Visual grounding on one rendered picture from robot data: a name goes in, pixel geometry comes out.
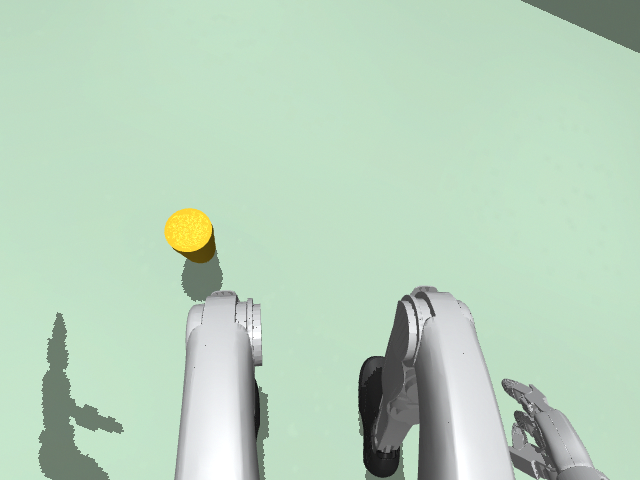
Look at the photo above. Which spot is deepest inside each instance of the right robot hand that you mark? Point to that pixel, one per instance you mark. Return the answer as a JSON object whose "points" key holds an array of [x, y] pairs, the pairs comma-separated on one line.
{"points": [[552, 432]]}

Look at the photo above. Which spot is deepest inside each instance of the cup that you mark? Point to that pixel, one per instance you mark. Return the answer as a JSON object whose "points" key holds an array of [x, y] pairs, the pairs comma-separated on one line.
{"points": [[190, 232]]}

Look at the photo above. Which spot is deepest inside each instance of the right robot foot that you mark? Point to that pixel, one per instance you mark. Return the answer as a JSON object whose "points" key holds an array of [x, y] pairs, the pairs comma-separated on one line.
{"points": [[370, 392]]}

